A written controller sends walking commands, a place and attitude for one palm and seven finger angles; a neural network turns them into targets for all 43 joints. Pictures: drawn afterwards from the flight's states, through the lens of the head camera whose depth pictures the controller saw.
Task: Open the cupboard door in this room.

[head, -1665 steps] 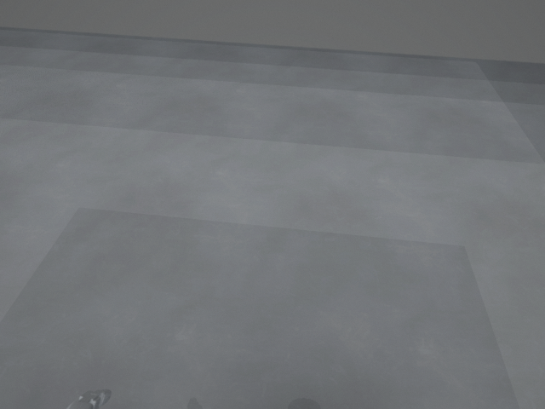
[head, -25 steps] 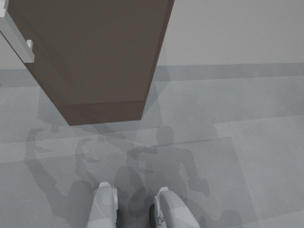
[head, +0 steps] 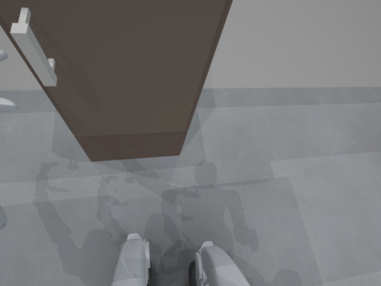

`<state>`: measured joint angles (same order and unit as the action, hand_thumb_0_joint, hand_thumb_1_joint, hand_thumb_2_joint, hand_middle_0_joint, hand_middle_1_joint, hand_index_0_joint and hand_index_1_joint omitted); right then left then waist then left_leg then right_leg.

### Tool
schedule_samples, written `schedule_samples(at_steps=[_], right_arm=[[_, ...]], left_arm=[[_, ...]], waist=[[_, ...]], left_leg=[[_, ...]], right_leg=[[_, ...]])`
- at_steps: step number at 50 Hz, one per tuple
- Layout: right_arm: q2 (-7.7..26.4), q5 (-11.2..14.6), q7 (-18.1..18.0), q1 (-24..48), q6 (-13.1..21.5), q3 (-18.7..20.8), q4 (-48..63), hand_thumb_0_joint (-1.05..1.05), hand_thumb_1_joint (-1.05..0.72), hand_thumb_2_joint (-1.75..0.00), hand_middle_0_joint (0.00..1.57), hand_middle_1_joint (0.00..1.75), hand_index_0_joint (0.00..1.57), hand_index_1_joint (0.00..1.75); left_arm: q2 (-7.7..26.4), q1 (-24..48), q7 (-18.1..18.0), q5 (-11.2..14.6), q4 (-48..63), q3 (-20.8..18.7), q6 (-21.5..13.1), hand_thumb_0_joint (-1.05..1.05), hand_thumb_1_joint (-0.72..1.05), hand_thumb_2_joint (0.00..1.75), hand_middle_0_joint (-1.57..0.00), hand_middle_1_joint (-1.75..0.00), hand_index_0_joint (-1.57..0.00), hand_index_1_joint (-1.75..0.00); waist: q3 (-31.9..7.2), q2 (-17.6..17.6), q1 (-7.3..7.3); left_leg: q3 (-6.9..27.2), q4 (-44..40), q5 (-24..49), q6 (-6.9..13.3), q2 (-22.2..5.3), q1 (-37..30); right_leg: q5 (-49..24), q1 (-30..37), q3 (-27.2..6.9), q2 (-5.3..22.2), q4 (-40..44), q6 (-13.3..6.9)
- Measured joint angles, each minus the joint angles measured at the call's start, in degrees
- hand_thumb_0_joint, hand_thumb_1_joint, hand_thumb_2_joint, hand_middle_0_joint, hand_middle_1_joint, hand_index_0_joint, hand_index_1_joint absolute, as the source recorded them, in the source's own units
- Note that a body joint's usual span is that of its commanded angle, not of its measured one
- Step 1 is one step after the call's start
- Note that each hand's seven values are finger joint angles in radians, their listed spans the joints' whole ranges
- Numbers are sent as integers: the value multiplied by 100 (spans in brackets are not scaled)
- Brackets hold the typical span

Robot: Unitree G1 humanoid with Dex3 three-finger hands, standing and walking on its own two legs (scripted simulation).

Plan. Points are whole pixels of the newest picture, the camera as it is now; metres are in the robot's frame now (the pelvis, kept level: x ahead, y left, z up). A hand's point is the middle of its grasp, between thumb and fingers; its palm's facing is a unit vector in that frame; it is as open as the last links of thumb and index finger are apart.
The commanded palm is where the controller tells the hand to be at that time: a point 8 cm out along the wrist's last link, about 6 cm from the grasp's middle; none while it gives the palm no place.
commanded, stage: move the hooked fingers beside the handle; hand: left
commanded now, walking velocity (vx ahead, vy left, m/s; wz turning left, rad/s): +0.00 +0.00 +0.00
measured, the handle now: (38, 50) +0.55 +0.28 +0.07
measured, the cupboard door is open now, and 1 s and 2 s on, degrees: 0 0 0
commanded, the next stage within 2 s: slide the fingers in behind the handle in 0.34 s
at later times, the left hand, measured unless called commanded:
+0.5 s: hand (3, 73) +0.48 +0.32 +0.08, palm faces +0.12 -0.99 -0.02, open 14.0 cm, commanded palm +0.47 +0.34 +0.07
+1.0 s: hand (21, 75) +0.48 +0.29 +0.07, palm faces +0.10 -0.99 -0.02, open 14.0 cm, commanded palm +0.47 +0.32 +0.07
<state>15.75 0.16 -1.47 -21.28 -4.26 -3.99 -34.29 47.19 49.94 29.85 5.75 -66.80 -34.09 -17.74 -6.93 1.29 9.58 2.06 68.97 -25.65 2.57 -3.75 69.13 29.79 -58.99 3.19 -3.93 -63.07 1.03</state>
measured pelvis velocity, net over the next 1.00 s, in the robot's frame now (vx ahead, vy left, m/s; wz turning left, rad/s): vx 0.00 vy -0.02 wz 0.00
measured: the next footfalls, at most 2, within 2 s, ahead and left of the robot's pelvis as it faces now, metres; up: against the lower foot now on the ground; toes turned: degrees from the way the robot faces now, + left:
none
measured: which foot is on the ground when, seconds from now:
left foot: down 0.00-1.00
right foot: down 0.00-1.00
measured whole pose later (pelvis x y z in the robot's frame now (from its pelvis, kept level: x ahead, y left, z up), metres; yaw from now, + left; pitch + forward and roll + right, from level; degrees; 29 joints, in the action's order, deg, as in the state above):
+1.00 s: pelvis +0.00 -0.02 +0.00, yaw +0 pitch +25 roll -6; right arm 16.2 0.6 -1.7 -20.1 -4.0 -3.3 -35.0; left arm 42.9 49.2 26.5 6.4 -67.3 -32.2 -19.4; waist -6.9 1.6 9.5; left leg 2.1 70.0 -26.2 1.2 -4.3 68.9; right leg 31.1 -59.8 3.1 -4.5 -65.8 -0.2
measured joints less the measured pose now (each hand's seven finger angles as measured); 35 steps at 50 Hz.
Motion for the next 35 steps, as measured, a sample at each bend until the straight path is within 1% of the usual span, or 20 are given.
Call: schedule_samples(at_steps=[5,10,14,18,23,27,31,35], right_arm=[[60,13,-35,10,3,-14,53,0,-90,-89,20,30,21,30],[117,-7,-69,86,57,6,54,0,-90,-89,20,30,21,30],[129,-26,-77,147,57,36,7,0,-90,-89,20,30,21,30],[120,-16,-77,159,14,41,-26,0,-90,-89,20,30,21,30],[100,11,-86,125,5,6,-6,0,-90,-89,20,30,21,30],[75,15,-78,91,46,0,-14,0,-90,-89,20,30,21,30],[67,35,-54,63,27,15,-62,0,-90,-89,20,30,21,30],[86,71,-69,59,1,6,-65,0,-90,-89,20,30,21,30]], left_arm=[[-5,13,18,37,-301,156,-4,-1,-50,30,-30,-120,-30,-120],[-7,94,-51,21,-370,129,-225,-1,-50,30,-30,-120,-30,-120],[-40,161,-75,18,-212,89,-347,-1,-50,30,-30,-120,-30,-120],[-70,167,-32,26,-157,74,-265,-1,-50,30,-30,-120,-30,-120],[-2,122,-35,-22,-292,-32,-89,-1,-50,30,-30,-120,-30,-120],[96,111,-95,-15,-314,-120,-136,-1,-50,30,-30,-120,-30,-120],[74,84,-43,74,-255,-26,-228,-1,-50,30,-30,-120,-30,-120],[4,117,40,122,-379,143,-108,-1,-50,30,-30,-120,-30,-120]], waist=[[-8,-11,-10],[48,-42,4],[88,-55,15],[93,-32,14],[81,10,27],[65,16,34],[44,31,-3],[40,51,-31]], left_leg=[[-17,-74,22,2,24,-109],[-4,22,9,-20,27,-4],[24,100,3,-51,21,113],[36,103,6,-74,7,136],[24,76,0,-98,-31,95],[25,113,-30,-124,-67,100],[37,142,-52,-143,-77,92],[45,145,-52,-144,-64,87]], right_leg=[[-3,93,-12,26,39,3],[42,-25,2,28,-101,-16],[69,-146,27,20,-203,-41],[73,-178,36,5,-220,-61],[71,-163,18,-30,-209,-90],[93,-183,12,-65,-254,-115],[119,-177,22,-76,-288,-134],[131,-171,32,-65,-302,-136]])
